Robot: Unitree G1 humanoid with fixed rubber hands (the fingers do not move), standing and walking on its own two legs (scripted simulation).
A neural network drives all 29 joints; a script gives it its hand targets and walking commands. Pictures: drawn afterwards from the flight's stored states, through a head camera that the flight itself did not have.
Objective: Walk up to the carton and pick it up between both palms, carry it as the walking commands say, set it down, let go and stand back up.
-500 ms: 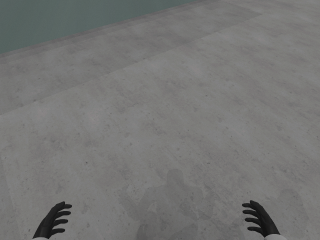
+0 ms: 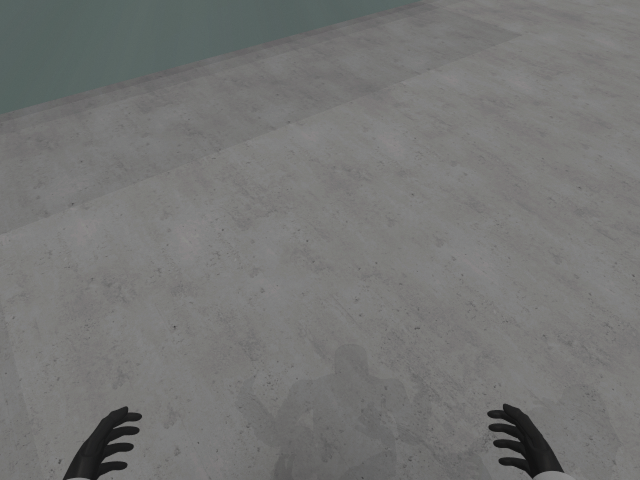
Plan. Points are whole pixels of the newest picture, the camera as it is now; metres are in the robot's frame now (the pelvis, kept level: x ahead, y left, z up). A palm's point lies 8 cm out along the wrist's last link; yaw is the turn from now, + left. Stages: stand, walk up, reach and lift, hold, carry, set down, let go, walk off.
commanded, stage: stand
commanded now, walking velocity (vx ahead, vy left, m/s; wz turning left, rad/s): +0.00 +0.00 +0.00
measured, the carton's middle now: out of the picture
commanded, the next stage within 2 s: walk up in 0.96 s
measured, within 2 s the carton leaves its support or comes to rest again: neither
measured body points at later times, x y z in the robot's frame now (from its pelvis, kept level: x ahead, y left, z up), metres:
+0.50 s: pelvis -0.02 +0.00 +0.00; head -0.03 +0.00 +0.45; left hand +0.14 +0.30 -0.07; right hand +0.14 -0.27 -0.08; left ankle +0.01 +0.12 -0.72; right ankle +0.01 -0.12 -0.72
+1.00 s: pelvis -0.02 +0.00 +0.00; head -0.03 -0.01 +0.45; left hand +0.13 +0.29 -0.07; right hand +0.13 -0.28 -0.09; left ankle +0.01 +0.12 -0.72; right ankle +0.01 -0.12 -0.72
